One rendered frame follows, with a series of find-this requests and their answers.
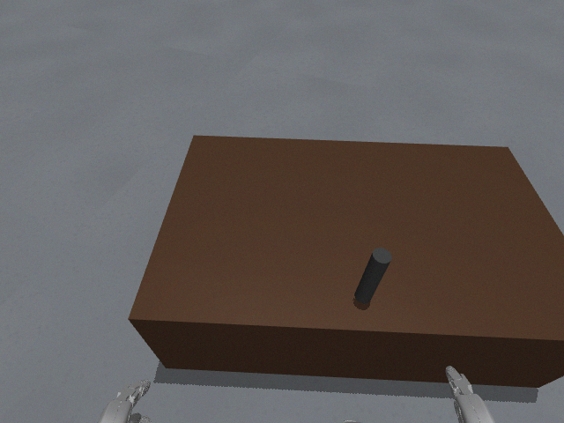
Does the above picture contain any right robot hand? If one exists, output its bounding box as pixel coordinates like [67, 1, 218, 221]
[446, 366, 496, 423]

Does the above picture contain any left robot hand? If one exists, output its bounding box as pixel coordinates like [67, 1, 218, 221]
[98, 380, 152, 423]

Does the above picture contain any can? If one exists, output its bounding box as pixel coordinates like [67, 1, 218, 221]
[355, 248, 392, 304]

